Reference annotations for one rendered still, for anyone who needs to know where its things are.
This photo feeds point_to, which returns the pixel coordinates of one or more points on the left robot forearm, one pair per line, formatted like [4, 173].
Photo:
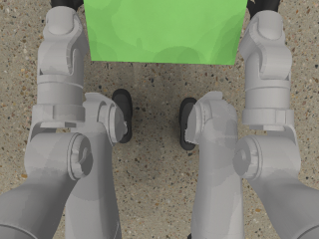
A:
[60, 74]

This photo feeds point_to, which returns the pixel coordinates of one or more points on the carton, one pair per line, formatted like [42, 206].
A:
[204, 32]

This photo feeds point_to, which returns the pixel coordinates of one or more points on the robot left upper arm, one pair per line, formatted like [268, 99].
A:
[54, 162]

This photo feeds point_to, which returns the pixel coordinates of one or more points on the robot right upper arm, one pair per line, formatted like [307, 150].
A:
[271, 164]

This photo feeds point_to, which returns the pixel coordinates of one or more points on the robot left foot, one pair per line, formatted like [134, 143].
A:
[124, 100]

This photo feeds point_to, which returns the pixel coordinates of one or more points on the robot right hand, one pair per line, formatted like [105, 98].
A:
[261, 5]

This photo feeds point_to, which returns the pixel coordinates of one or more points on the robot left hand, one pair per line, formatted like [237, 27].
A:
[74, 4]

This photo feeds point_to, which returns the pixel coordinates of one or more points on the robot left shin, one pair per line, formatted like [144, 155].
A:
[95, 97]

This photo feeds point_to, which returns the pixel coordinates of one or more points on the right robot forearm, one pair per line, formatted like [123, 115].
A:
[267, 81]

